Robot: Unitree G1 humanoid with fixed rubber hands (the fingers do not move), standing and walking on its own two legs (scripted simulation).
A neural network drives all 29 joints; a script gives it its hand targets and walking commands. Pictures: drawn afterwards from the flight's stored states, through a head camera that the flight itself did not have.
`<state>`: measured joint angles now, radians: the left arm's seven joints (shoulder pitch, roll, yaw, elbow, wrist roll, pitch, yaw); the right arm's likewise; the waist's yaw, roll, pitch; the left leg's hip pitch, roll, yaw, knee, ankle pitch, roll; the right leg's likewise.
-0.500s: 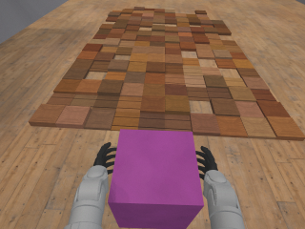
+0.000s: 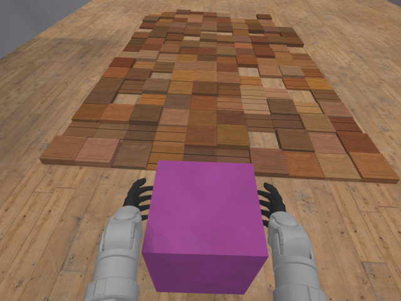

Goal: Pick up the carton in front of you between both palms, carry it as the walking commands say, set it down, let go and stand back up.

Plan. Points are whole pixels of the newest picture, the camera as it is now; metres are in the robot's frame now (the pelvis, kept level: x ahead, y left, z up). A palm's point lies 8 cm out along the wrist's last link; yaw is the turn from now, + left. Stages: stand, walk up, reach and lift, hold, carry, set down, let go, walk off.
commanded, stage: reach and lift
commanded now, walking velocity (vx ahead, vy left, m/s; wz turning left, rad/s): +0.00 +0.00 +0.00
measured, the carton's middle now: (202, 230) +0.31 +0.00 -0.04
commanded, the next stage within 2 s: hold in 0.52 s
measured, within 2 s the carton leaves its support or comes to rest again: neither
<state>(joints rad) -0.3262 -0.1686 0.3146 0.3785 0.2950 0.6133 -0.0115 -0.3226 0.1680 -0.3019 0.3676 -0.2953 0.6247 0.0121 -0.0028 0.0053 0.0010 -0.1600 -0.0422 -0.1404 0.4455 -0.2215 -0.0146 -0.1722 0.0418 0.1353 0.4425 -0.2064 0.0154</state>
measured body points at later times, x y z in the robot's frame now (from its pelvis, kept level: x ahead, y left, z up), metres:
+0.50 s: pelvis +0.02 +0.00 +0.01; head -0.02 +0.00 +0.45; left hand +0.32 +0.15 +0.03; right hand +0.31 -0.15 +0.03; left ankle +0.02 +0.13 -0.74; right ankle +0.03 -0.13 -0.74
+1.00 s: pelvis +0.00 +0.00 +0.00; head -0.04 +0.00 +0.45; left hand +0.31 +0.15 +0.05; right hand +0.31 -0.15 +0.05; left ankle +0.02 +0.13 -0.74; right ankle +0.03 -0.13 -0.74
